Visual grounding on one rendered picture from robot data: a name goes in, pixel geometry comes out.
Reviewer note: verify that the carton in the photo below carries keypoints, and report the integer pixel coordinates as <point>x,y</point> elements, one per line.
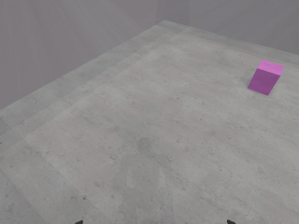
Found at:
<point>265,77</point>

